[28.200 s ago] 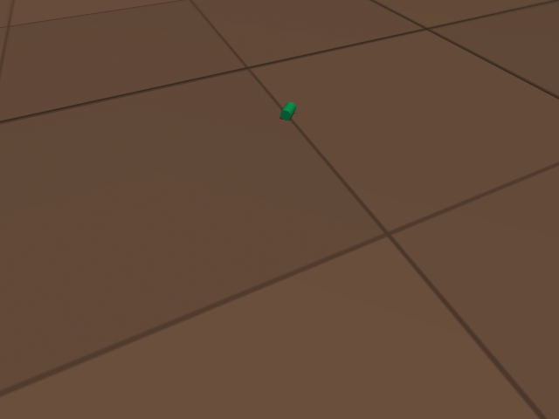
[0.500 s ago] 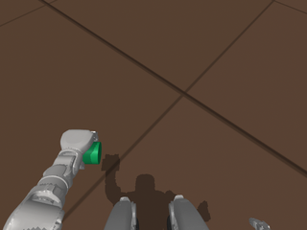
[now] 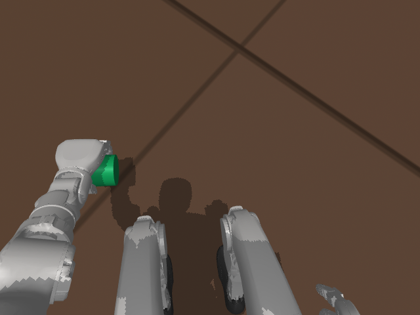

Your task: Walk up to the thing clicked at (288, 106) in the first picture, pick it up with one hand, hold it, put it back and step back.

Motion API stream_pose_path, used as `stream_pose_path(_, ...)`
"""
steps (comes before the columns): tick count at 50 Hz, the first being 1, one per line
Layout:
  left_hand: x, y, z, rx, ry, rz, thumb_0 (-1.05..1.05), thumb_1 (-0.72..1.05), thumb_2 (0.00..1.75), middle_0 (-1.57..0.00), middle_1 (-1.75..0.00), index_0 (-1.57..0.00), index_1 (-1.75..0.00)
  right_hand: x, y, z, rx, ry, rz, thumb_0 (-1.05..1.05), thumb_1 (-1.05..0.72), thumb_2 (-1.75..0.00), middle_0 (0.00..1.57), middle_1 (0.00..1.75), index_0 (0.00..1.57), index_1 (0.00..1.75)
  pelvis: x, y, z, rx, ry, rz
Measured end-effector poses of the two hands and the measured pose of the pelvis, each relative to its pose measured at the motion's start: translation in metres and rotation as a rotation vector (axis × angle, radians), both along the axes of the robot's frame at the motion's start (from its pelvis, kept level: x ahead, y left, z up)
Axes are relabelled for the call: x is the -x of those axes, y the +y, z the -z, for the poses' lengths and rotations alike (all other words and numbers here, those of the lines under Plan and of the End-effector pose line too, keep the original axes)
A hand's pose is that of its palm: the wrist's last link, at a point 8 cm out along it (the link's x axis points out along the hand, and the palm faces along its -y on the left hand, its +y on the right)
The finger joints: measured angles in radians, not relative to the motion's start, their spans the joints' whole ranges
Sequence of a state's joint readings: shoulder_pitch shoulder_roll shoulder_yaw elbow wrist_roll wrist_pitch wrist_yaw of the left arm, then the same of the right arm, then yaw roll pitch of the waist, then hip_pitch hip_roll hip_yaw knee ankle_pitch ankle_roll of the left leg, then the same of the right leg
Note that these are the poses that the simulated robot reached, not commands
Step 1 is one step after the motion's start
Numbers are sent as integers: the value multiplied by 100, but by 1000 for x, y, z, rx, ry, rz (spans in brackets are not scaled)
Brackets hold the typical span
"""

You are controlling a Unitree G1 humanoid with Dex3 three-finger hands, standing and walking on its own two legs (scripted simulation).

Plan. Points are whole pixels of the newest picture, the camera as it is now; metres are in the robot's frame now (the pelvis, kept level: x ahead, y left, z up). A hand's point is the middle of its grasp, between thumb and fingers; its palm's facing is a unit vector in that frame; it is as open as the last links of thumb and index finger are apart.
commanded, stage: crouch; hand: left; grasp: from above
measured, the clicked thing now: (92, 170) +0.42 +0.23 -0.18
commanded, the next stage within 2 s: lower in 0.80 s
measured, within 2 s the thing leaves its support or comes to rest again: neither
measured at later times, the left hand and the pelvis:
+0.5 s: hand (101, 172) +0.44 +0.23 -0.26, palm faces -0.46 +0.00 -0.89, open 10.0 cm; pelvis +0.00 -0.01 -0.08, yaw -3 degrees
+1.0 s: hand (106, 173) +0.45 +0.23 -0.31, palm faces -0.47 +0.01 -0.88, open 9.9 cm; pelvis -0.01 -0.01 -0.13, yaw -4 degrees
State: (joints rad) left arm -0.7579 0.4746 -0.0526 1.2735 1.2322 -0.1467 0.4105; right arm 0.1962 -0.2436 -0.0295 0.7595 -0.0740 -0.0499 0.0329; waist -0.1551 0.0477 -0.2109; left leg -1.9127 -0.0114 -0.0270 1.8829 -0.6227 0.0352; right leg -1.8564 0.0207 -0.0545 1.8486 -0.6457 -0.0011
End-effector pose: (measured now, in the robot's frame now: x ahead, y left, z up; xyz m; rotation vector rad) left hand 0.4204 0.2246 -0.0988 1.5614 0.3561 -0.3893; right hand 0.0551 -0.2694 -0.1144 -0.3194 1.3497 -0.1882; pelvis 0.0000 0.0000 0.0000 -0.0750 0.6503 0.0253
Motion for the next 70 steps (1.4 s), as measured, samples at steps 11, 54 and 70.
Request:
stream_pose_path(11, -19, 3, 53, 10, -12, -32, 0, -2, 50, -78, -43, -77, -43, -6, -6, 34, -13, 20, -45, 0, -91, -91, 21, 30, 20, 30, -2, -4, 39, 15, 23, 13)
stream_pose_path(54, -34, 5, 161, 4, 31, -42, 0, 2, 43, -81, -32, -80, -33, 42, -12, 117, -26, 130, -58, 0, -91, -91, 20, 30, 20, 30, 10, -9, 133, 31, -27, 60)
stream_pose_path(70, -40, 1, 205, 20, 4, -39, -1, 5, 36, -83, -27, -82, -29, 53, -12, 136, -11, 155, -80, 0, -91, -90, 20, 30, 20, 30, 11, -8, 163, 53, -64, 76)
